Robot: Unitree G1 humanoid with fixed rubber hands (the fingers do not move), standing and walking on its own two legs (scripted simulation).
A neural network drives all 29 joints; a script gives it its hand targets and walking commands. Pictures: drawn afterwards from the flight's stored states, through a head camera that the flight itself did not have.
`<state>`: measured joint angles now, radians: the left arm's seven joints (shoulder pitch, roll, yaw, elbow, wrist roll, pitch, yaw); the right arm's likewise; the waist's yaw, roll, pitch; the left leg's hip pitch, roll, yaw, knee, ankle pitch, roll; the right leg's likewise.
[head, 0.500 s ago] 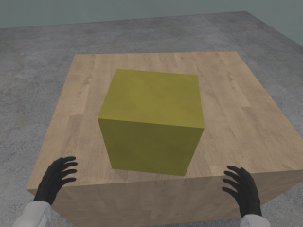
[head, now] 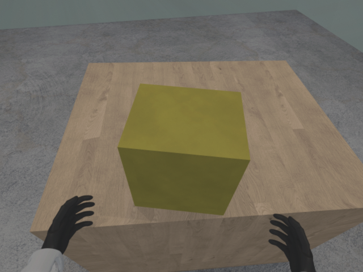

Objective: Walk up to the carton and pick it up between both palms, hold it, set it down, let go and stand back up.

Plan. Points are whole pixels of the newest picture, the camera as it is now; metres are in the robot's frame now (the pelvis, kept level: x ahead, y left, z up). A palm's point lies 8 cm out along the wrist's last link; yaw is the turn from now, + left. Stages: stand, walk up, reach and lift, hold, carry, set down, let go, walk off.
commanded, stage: set down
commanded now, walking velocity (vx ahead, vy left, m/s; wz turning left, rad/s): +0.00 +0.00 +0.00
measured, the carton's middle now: (184, 153) +0.37 -0.01 +0.04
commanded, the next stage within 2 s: let go in 1.32 s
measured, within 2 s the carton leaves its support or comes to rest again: neither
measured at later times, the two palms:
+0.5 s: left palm (62, 251) +0.18 +0.23 -0.01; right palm out of the picture +0.12 -0.24 -0.04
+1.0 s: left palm (64, 250) +0.18 +0.23 -0.01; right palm out of the picture +0.13 -0.23 -0.08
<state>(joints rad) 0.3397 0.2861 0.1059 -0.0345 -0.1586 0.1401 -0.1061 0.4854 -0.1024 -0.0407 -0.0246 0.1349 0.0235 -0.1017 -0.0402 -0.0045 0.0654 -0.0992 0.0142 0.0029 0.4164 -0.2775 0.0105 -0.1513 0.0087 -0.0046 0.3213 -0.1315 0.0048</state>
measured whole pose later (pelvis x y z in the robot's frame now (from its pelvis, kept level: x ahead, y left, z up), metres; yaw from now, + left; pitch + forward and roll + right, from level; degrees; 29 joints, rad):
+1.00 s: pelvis +0.00 -0.01 +0.00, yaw +0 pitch -3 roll -1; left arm 0.28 0.27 0.05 0.15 -0.16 0.14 -0.06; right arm 0.29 -0.15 -0.08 0.53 -0.03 -0.07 0.04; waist -0.01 0.05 0.07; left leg -0.08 0.01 0.00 0.42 -0.28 0.01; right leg -0.15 0.01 0.00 0.37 -0.16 0.00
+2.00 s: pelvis -0.01 -0.03 -0.01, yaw +0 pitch -3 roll +1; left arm 0.23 0.28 0.05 0.28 -0.08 -0.01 -0.02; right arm 0.21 -0.28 -0.06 0.76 -0.04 -0.01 0.04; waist 0.01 0.04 0.07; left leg -0.11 0.01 0.00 0.43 -0.27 -0.01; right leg -0.23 0.00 0.00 0.48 -0.20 -0.01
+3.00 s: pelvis +0.00 -0.04 -0.01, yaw +0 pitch -2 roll +2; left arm 0.25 0.29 0.05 0.31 -0.07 -0.09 0.00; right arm 0.21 -0.31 -0.06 0.80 -0.04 0.00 0.06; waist 0.01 0.03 0.07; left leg -0.12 0.01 0.00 0.43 -0.28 -0.01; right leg -0.26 0.00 -0.01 0.53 -0.24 -0.04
